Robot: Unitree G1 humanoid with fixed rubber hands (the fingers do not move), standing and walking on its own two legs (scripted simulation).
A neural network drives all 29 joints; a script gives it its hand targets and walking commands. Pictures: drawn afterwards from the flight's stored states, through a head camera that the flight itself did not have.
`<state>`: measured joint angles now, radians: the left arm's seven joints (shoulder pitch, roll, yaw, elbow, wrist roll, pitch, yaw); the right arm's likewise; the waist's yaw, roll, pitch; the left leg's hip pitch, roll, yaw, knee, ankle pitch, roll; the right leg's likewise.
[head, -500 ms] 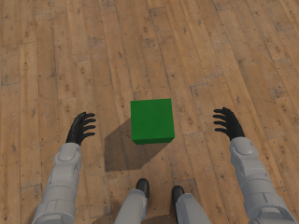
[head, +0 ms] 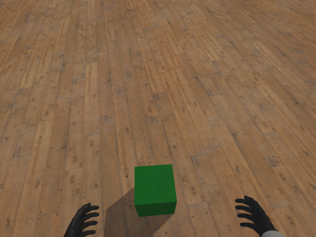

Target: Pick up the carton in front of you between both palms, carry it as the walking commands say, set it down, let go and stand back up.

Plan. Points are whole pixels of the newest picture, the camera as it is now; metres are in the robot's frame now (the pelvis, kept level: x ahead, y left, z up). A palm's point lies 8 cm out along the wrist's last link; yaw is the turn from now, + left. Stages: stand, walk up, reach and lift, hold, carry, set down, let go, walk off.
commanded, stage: let go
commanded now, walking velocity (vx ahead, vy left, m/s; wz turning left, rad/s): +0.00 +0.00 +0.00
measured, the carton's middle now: (155, 191) +0.45 +0.05 -0.65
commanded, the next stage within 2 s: stand in 0.32 s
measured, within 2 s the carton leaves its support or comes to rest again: neither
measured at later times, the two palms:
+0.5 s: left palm (58, 234) +0.17 +0.28 -0.08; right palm (275, 232) +0.16 -0.26 -0.08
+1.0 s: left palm out of the picture +0.16 +0.30 -0.10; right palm out of the picture +0.14 -0.28 -0.09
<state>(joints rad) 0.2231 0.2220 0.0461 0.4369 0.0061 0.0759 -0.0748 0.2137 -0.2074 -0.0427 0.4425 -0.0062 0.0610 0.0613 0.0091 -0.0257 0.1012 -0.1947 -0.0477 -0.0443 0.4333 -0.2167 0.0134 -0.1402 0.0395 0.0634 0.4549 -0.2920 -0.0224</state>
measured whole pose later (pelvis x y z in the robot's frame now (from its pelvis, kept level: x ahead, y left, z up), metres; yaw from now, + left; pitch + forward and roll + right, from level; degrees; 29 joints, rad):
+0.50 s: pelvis +0.02 +0.00 +0.00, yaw -1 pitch +0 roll +0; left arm 0.21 0.31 0.05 0.58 0.04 0.06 0.01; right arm 0.17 -0.28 -0.04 0.68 -0.04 0.04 -0.01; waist 0.01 -0.03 0.03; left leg -0.21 -0.04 -0.03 0.50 -0.29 0.02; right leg -0.14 0.05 0.07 0.48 -0.33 -0.02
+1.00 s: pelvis +0.03 +0.02 +0.00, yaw -1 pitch +0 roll +0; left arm 0.17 0.36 0.02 0.78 0.03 0.00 0.03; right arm 0.13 -0.34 -0.03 0.88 -0.03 0.00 -0.02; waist 0.00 -0.03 0.02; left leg -0.17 -0.05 -0.02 0.45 -0.27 0.04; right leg -0.11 0.03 0.09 0.43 -0.32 0.00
